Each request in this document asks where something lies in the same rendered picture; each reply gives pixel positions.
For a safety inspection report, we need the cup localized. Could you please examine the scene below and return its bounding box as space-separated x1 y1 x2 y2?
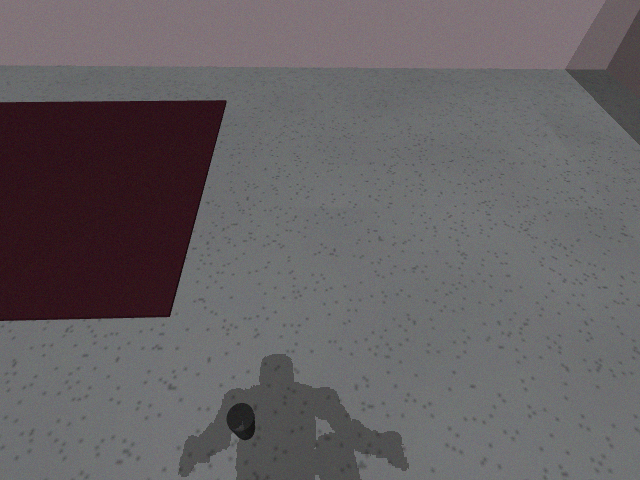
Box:
227 403 255 440

